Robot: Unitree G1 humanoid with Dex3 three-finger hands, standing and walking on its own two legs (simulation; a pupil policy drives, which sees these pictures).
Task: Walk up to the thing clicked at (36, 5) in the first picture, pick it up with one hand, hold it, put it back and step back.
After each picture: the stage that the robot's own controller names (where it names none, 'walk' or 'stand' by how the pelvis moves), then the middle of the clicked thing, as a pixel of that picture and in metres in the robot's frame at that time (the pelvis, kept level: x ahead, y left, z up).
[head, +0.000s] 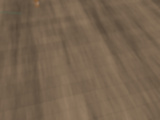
stand; (36, 2) +2.26 +0.72 -0.72
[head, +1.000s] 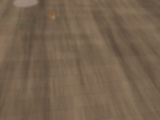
walk; (52, 16) +2.17 +0.37 -0.69
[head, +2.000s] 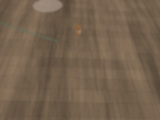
walk; (78, 30) +1.53 +0.03 -0.71
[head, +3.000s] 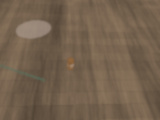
walk; (70, 63) +1.02 +0.08 -0.71
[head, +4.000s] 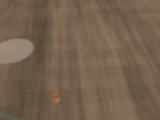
walk; (55, 97) +0.65 +0.17 -0.71
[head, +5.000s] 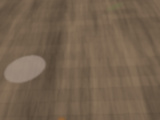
walk; out of the picture +0.46 +0.21 -0.70
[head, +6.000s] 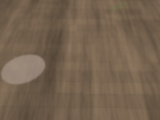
stand; out of the picture +0.37 +0.16 -0.72
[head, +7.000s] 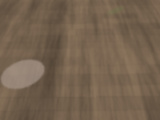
stand; out of the picture +0.38 +0.17 -0.72
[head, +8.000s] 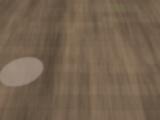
stand; out of the picture +0.38 +0.17 -0.73
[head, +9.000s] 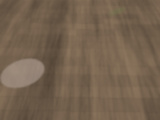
stand; out of the picture +0.37 +0.17 -0.73
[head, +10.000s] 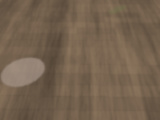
stand; out of the picture +0.37 +0.17 -0.73
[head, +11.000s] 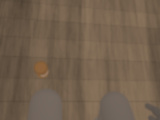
go down; (41, 70) +0.43 +0.19 -0.42
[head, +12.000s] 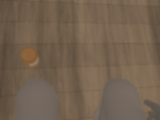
go down; (30, 58) +0.44 +0.22 -0.31
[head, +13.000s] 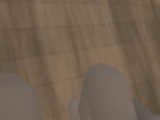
close in; out of the picture +0.42 +0.26 -0.23
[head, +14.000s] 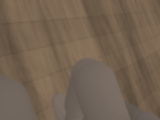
close; out of the picture +0.43 +0.28 -0.22
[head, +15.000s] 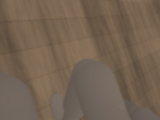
lift; out of the picture +0.41 +0.27 -0.23
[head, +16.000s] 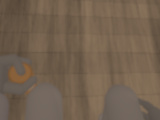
lift; (23, 79) +0.32 +0.22 -0.09
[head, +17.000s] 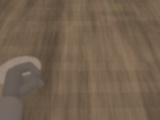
hold; out of the picture +0.13 +0.16 -0.64
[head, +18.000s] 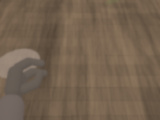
hold; out of the picture +0.25 +0.30 -0.70
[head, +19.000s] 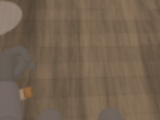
crouch; (22, 94) +0.41 +0.34 -0.54
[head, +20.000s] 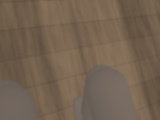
lower; out of the picture +0.52 +0.46 -0.28
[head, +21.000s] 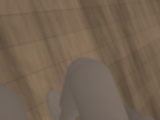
lower; out of the picture +0.59 +0.57 -0.25
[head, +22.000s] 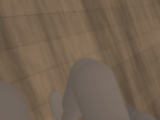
lower; out of the picture +0.69 +0.64 -0.25
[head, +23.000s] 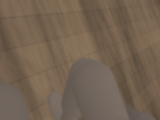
lower; out of the picture +0.79 +0.71 -0.25
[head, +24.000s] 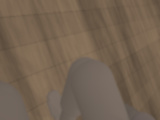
lower; out of the picture +0.89 +0.78 -0.25
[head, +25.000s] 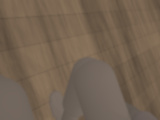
open; out of the picture +0.99 +0.83 -0.25
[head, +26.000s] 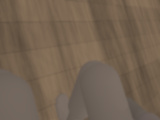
stand; out of the picture +1.09 +0.88 -0.26
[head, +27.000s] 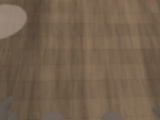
stand; out of the picture +1.33 +0.62 -0.57
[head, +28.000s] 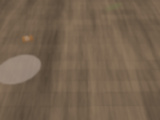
stand; (27, 38) +1.41 +0.61 -0.69
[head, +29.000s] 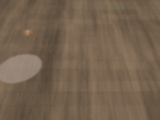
stand; (28, 32) +1.51 +0.64 -0.69
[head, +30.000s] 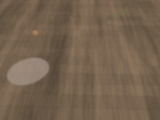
stand; (36, 33) +1.63 +0.65 -0.74
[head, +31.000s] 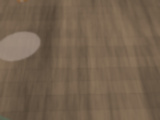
walk; out of the picture +1.74 +0.74 -0.72
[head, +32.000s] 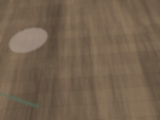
walk; out of the picture +2.02 +0.84 -0.73
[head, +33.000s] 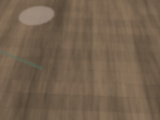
walk; out of the picture +2.49 +0.70 -0.72
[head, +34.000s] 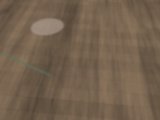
stand; out of the picture +2.65 +0.60 -0.74
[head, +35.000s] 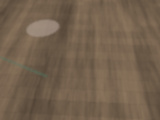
stand; out of the picture +2.73 +0.67 -0.75
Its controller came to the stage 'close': yes
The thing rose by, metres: 0.48
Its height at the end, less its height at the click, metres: -0.02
